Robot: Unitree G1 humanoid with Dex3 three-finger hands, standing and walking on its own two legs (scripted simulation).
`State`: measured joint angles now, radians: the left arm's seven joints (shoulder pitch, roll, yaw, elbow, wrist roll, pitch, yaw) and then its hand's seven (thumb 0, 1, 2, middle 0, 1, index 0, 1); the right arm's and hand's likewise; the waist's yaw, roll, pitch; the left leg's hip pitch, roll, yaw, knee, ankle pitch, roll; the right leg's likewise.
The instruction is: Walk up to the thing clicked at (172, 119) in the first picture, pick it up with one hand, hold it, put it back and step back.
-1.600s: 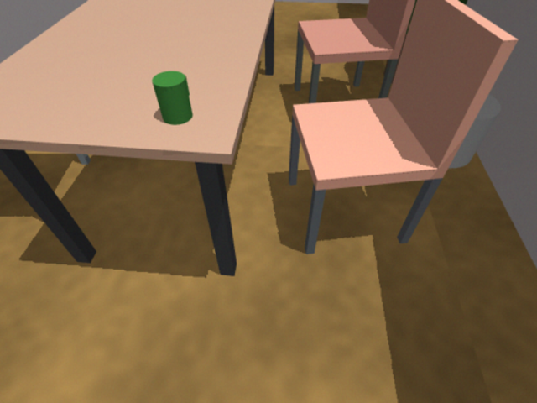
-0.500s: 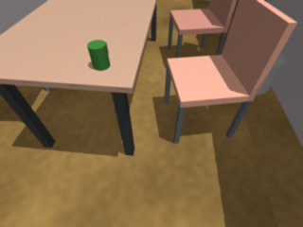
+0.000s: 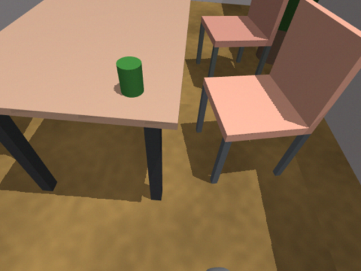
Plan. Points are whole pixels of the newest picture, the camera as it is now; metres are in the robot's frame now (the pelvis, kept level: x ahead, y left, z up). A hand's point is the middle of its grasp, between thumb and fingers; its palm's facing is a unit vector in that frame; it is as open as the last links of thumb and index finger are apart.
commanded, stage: walk up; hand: left
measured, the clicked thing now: (132, 74) +0.71 +0.15 +0.04
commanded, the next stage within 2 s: none
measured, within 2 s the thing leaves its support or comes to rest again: neither
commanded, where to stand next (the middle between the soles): +0.23 -0.03 m, yaw -4 degrees
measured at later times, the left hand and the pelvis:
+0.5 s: hand (89, 224) +0.27 +0.24 -0.12, palm faces -0.09 -0.92 -0.38, open 7.4 cm; pelvis +0.16 -0.01 +0.00, yaw -4 degrees
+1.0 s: hand (81, 236) +0.26 +0.26 -0.17, palm faces -0.11 -0.92 -0.38, open 7.4 cm; pelvis +0.17 -0.01 -0.02, yaw -6 degrees
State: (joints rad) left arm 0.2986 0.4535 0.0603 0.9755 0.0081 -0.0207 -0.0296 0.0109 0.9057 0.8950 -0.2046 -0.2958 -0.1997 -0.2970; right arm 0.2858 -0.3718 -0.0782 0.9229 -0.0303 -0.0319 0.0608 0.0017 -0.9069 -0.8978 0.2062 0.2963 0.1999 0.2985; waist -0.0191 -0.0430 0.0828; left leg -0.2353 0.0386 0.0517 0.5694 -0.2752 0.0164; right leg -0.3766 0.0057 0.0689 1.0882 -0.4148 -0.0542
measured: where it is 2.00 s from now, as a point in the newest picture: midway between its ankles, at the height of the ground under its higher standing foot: outside the picture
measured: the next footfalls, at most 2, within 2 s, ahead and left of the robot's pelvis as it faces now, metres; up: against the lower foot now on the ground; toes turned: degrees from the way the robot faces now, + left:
right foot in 0.30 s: +0.24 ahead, -0.13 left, +0.00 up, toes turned -4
left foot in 0.64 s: +0.29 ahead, +0.13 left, +0.00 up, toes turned -6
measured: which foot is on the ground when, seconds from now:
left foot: down 0.00-0.32, up 0.34-0.62, down 0.64-1.00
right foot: up 0.00-0.28, down 0.30-0.68, up 0.70-0.96, down 0.98-1.00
